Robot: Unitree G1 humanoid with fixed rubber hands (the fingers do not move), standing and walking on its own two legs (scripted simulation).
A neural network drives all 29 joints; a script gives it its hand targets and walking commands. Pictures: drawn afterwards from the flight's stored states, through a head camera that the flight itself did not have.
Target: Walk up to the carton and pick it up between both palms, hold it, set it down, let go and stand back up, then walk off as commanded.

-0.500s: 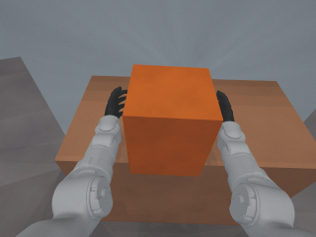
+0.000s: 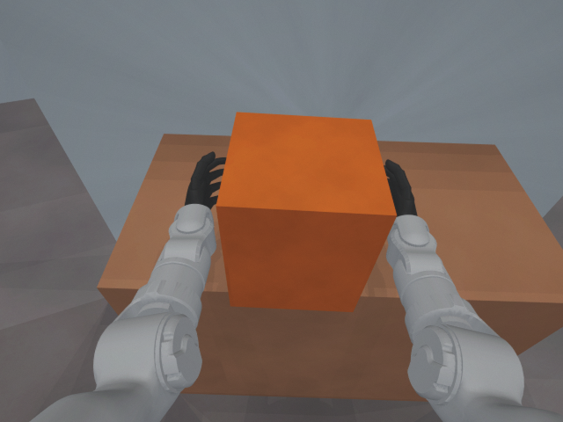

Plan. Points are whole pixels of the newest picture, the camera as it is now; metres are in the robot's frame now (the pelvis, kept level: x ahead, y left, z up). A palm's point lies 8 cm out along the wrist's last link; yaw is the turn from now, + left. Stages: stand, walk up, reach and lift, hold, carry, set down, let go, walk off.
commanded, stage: reach and lift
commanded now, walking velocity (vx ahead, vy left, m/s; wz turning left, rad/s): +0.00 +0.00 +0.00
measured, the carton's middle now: (297, 217) +0.43 +0.00 +0.06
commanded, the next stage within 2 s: none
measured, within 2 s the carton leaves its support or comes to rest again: leaves its support in 0.04 s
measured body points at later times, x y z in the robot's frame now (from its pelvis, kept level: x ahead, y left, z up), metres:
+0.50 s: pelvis -0.02 +0.00 +0.00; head -0.02 +0.00 +0.45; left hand +0.41 +0.14 +0.12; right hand +0.40 -0.16 +0.11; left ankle -0.02 +0.13 -0.75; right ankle +0.01 -0.12 -0.75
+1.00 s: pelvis -0.03 +0.00 +0.00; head -0.07 +0.00 +0.45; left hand +0.39 +0.15 +0.17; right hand +0.39 -0.15 +0.15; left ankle -0.02 +0.13 -0.75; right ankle +0.01 -0.12 -0.75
